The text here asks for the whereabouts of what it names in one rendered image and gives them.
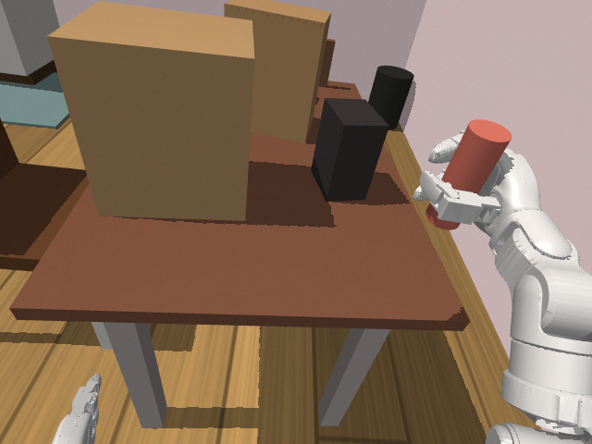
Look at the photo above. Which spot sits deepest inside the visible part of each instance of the left robot hand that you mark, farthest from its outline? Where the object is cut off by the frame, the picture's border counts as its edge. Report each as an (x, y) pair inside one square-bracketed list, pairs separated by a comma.
[(79, 426)]

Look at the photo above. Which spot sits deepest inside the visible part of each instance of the right robot hand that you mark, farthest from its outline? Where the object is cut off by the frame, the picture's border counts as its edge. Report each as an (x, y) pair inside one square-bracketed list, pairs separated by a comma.
[(511, 186)]

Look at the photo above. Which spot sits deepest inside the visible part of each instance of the right robot arm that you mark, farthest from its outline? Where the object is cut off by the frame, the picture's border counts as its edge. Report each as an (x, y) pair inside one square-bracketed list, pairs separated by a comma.
[(550, 372)]

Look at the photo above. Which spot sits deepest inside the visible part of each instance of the table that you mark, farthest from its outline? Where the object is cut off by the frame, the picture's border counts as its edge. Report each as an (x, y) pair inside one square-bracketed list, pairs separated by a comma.
[(296, 261)]

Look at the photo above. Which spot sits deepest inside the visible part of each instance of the chair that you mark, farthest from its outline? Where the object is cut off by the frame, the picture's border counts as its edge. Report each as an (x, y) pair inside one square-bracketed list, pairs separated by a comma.
[(35, 201)]

